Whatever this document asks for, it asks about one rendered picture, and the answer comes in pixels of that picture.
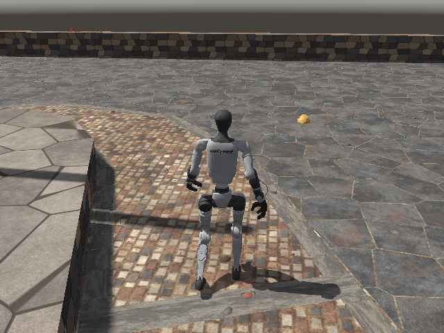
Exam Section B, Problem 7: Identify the robot left forearm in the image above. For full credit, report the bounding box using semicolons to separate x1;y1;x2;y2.
186;165;196;185

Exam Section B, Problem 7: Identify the robot head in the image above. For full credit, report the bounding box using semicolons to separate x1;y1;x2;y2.
211;110;234;143

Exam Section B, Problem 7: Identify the robot right shin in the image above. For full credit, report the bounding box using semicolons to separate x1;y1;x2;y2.
232;226;242;271

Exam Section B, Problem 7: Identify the left robot upper arm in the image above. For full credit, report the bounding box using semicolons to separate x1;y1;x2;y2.
189;139;208;176

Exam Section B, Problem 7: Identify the robot right hand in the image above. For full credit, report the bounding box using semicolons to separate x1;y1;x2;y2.
251;200;267;219

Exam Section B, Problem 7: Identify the robot right forearm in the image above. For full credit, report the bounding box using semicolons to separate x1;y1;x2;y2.
249;169;265;203

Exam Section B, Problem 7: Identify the robot left hand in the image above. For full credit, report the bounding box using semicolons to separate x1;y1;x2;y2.
186;180;202;191

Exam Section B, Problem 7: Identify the right robot upper arm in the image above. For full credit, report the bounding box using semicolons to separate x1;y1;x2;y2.
237;140;256;180

